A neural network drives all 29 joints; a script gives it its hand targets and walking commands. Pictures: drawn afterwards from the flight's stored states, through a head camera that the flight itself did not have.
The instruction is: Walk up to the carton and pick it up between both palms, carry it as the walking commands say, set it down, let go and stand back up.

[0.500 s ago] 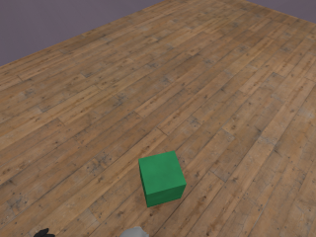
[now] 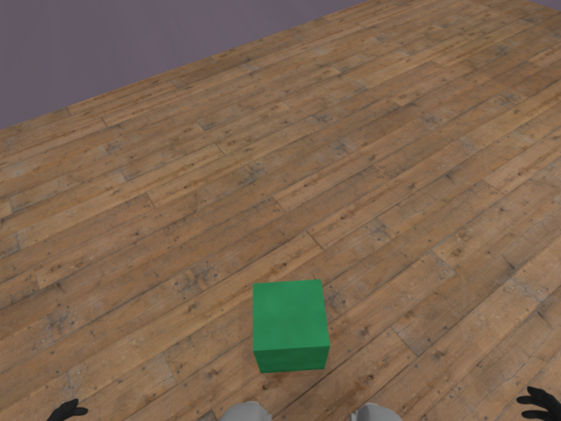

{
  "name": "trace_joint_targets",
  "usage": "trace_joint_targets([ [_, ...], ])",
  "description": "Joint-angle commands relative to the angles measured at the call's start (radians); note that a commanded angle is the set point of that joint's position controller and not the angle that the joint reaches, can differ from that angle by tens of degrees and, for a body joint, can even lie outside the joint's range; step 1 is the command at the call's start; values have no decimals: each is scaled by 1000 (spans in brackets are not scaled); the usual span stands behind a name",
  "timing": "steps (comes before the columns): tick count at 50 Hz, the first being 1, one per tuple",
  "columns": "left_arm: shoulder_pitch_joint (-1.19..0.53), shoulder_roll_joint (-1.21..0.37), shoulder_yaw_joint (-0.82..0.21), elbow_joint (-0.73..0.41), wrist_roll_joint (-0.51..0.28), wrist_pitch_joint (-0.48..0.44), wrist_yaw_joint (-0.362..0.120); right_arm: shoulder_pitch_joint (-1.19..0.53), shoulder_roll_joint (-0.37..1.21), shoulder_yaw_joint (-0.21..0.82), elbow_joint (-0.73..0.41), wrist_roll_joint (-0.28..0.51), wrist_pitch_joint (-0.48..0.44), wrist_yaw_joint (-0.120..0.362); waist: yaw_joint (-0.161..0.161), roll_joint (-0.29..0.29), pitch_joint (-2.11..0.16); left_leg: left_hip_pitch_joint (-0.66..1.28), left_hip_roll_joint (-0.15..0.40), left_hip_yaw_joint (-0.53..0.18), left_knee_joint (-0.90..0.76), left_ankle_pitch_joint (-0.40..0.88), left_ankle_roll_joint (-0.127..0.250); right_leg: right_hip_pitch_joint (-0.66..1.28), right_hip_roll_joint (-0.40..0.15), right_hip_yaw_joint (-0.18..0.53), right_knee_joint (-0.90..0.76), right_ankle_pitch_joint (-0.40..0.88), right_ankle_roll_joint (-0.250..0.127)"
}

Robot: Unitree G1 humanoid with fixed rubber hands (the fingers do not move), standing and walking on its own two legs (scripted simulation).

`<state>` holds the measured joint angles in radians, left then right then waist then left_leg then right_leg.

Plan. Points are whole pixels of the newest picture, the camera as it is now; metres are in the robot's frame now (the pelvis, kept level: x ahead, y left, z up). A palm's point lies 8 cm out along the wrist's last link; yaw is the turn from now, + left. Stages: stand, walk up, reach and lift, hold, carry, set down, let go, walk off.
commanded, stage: walk up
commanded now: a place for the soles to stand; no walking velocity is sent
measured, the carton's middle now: (289, 327) +0.46 +0.03 -0.61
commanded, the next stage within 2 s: reach and lift in 1.18 s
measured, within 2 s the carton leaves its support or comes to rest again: neither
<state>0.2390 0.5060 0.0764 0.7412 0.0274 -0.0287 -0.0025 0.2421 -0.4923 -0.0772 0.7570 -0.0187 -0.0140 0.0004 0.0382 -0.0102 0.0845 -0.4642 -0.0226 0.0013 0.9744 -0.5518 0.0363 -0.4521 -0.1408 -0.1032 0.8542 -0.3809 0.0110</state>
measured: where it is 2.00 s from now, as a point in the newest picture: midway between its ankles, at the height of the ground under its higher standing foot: outside the picture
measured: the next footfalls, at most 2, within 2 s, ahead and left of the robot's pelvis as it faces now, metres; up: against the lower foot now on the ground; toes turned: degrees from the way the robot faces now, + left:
left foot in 0.04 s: +0.05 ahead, +0.13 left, +0.00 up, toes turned +2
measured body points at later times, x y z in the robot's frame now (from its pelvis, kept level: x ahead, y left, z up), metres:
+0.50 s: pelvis +0.01 +0.01 +0.02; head +0.03 +0.02 +0.47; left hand +0.09 +0.36 -0.08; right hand +0.19 -0.30 -0.07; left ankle +0.01 +0.12 -0.70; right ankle +0.04 -0.13 -0.70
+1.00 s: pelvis +0.02 +0.00 +0.04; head +0.03 +0.01 +0.49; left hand +0.10 +0.34 -0.07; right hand +0.18 -0.30 -0.06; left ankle +0.01 +0.12 -0.70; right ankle +0.04 -0.13 -0.70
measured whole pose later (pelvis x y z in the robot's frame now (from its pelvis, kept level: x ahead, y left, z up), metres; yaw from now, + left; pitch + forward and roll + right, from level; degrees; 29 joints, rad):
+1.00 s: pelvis +0.02 +0.00 +0.04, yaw +7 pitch -1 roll -1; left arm 0.05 0.43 0.02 1.05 0.01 -0.03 -0.01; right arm 0.06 -0.42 -0.01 1.04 -0.01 -0.01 0.01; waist 0.01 0.00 0.06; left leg -0.21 -0.02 -0.07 0.46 -0.23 0.00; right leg -0.18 -0.09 -0.14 0.43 -0.21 0.03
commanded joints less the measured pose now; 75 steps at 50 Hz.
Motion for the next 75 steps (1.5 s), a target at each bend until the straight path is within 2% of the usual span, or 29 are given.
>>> trace_joint_targets([
  [1,-13,261,62,-36,-13,-9,18,67,-153,-47,-38,-6,-10,15,-39,-190,-100,85,-4,26,-233,111,15,83,-196,250,-293,123,-188],
  [2,-4,228,48,-30,-18,-6,20,77,-157,-49,-31,-15,-15,17,-53,-149,-117,176,-15,-1,-325,134,30,40,-165,192,-217,128,-151],
  [3,19,184,33,-26,-24,-7,22,67,-194,-56,-40,-22,-22,17,-57,-20,-125,239,59,-177,-408,142,68,-47,-121,125,-104,106,-91],
  [4,-17,143,20,-43,-37,-7,26,21,-272,-68,-60,-20,-24,17,-44,209,-96,219,216,-510,-497,196,163,-171,29,25,46,-87,-20],
  [5,-33,158,19,-30,-44,-3,37,17,-268,-67,-71,-10,-22,14,-59,144,-100,192,287,-531,-493,339,238,-124,60,50,68,-238,-14],
  [6,-4,153,15,-4,-52,-6,41,-5,-232,-55,-64,-4,-20,9,-37,85,-112,171,266,-465,-438,473,239,-43,62,73,49,-188,-18],
  [7,47,135,10,20,-53,-18,43,-56,-206,-41,-61,4,-15,2,3,72,-126,133,213,-358,-377,543,195,65,66,61,-85,-60,-27],
  [8,60,147,11,29,-38,-33,44,-96,-173,-29,-60,9,-9,2,22,50,-121,74,143,-253,-323,521,120,159,38,107,-223,96,-43],
  [9,50,219,22,30,-20,-48,43,-93,-147,-20,-57,13,-3,7,17,-44,-105,31,59,-159,-205,494,44,162,-80,277,-350,118,-95],
  [10,47,271,34,43,-19,-52,43,-74,-137,-19,-49,14,3,6,-2,-138,-108,-1,12,-93,-108,334,3,195,-207,431,-391,255,-190],
  [11,21,271,36,37,-21,-54,42,-57,-146,-22,-33,14,9,7,-17,-144,-100,3,20,-63,-68,134,-2,192,-260,432,-377,381,-244],
  [12,-11,263,32,28,-20,-52,42,-41,-143,-22,-20,14,11,13,-34,-126,-89,39,26,-51,-82,88,4,152,-256,393,-364,401,-250],
  [14,-54,233,18,28,-18,-43,38,-14,-132,-25,4,5,2,19,-68,-116,-82,149,42,-53,-272,218,26,82,-159,254,-301,320,-165],
  [15,-55,202,10,33,-19,-38,35,-19,-144,-32,10,-4,-6,21,-65,-99,-88,212,56,-107,-331,311,44,30,-108,200,-262,270,-116],
  [17,-49,134,-6,44,-34,-33,34,-79,-195,-37,7,3,-17,20,-22,64,-119,178,193,-335,-422,456,126,57,51,63,-130,85,-33],
  [18,-55,131,-6,62,-36,-28,35,-90,-188,-31,14,5,-14,15,-21,61,-119,144,206,-333,-440,459,148,110,73,65,-137,20,-31],
  [19,-53,129,-7,80,-36,-28,34,-113,-179,-24,22,6,-10,11,-12,60,-115,105,188,-297,-443,439,136,161,76,73,-171,25,-36],
  [21,-58,146,-7,94,-29,-35,31,-156,-156,-10,36,7,-4,9,-2,58,-106,68,131,-204,-426,400,68,218,17,118,-272,108,-55],
  [23,-71,177,-4,111,-24,-41,29,-160,-147,-5,59,9,0,12,-17,32,-108,121,97,-157,-391,426,33,189,-39,167,-330,153,-80],
  [28,-116,142,-18,147,-27,-32,27,-183,-137,-1,99,8,1,20,-23,59,-127,166,121,-182,-467,440,54,212,0,94,-324,154,-57],
  [35,-172,108,-29,201,-21,-16,7,-223,-124,22,161,15,-9,11,-20,47,-95,152,120,-204,-571,330,34,260,10,83,-405,88,-46],
  [45,-222,110,-27,259,-20,-12,1,-223,-112,31,231,14,-10,7,-25,24,-121,208,100,-165,-585,493,11,347,-23,81,-490,193,-39],
  [59,-248,104,-14,270,-16,2,0,-210,-112,29,250,7,-2,4,-25,12,-121,209,95,-166,-592,533,9,384,-27,66,-502,191,-45],
  [60,-367,-59,56,-80,31,39,-14,-321,4,-133,-100,-80,25,53,-51,11,-26,95,-52,37,-592,263,-55,325,168,11,-398,160,-14],
  [61,-328,-26,79,-171,53,67,-34,-261,9,-116,-182,-82,63,64,-31,24,38,-5,-21,25,-607,182,-30,402,191,-18,-364,155,1],
  [63,-201,17,129,-193,70,122,-53,-171,-26,-138,-198,-85,139,72,-40,85,75,-112,36,26,-684,118,-4,512,224,-28,-317,162,24],
  [66,-163,22,194,-214,59,185,-62,-195,-8,-115,-225,-69,207,65,6,79,25,-79,21,43,-622,159,-24,492,200,20,-308,150,34],
  [70,-186,19,239,-241,24,208,-78,-281,16,-82,-312,-52,219,52,74,-13,-160,16,-27,70,-436,328,-55,376,159,106,-259,199,29],
  [75,-227,20,227,-263,3,193,-88,-295,73,-63,-332,-46,225,14,75,-34,-268,-84,-39,81,-320,481,-72,318,161,134,-145,392,42],
])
